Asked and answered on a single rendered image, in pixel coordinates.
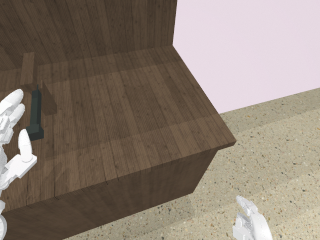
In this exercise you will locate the left robot hand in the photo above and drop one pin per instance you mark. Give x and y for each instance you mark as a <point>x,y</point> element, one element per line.
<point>10,112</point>

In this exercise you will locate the right robot hand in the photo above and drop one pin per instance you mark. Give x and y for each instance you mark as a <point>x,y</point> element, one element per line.
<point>255,227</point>

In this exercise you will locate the tap lever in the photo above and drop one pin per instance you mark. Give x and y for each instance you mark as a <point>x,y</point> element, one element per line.
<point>34,130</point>

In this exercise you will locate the counter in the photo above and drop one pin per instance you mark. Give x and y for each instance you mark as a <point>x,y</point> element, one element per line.
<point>126,125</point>

